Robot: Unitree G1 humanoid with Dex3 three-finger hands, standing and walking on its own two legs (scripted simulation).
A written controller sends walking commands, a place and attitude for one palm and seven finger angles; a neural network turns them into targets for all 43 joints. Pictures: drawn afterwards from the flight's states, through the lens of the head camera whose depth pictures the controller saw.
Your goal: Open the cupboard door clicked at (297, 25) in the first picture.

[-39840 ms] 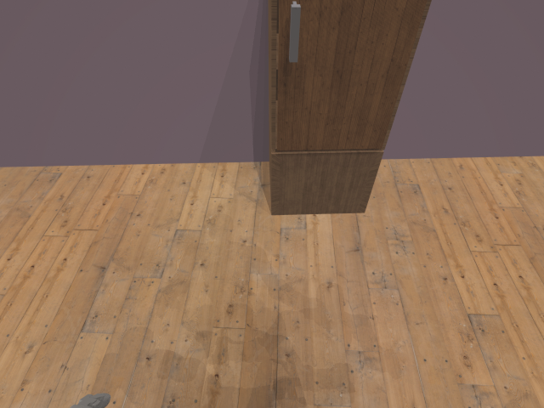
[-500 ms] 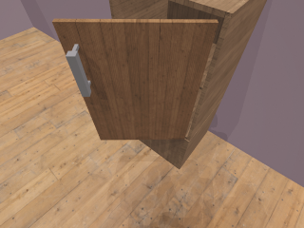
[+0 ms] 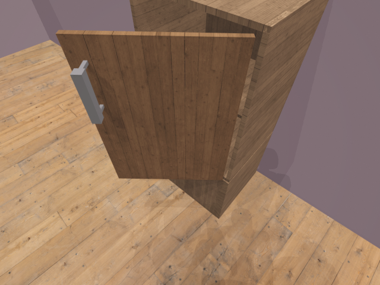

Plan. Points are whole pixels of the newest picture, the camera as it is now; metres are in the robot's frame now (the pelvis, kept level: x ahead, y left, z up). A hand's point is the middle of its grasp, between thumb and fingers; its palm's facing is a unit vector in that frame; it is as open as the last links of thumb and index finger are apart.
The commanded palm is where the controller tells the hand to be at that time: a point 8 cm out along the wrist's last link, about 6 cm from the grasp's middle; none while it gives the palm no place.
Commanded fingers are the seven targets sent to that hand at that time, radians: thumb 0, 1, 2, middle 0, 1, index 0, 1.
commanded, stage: come to a stop and stand still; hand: left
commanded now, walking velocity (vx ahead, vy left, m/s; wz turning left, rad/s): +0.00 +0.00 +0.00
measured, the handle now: (91, 93) +0.52 +0.28 +0.11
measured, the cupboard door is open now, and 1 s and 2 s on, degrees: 40 40 40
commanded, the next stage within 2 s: look again from close up in 0.52 s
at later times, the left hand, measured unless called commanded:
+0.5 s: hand out of the picture -0.04 +0.13 -0.17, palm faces +0.04 -0.99 -0.16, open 7.4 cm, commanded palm none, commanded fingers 0.00 0.90 0.90 -0.20 -0.30 -0.20 -0.30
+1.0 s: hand out of the picture -0.02 +0.17 -0.17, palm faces +0.03 -0.98 -0.22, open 7.4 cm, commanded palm none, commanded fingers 0.00 0.90 0.90 -0.20 -0.30 -0.20 -0.30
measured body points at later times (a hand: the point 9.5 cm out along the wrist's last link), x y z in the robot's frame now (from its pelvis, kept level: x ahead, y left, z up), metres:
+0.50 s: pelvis -0.02 -0.03 +0.01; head -0.01 -0.03 +0.46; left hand -0.04 +0.18 -0.16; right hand -0.06 -0.24 -0.16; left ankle -0.06 +0.08 -0.74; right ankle -0.01 -0.11 -0.74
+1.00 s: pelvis -0.03 +0.00 +0.00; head -0.03 -0.01 +0.45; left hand -0.02 +0.23 -0.15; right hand -0.03 -0.21 -0.17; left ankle -0.06 +0.08 -0.74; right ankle -0.01 -0.11 -0.74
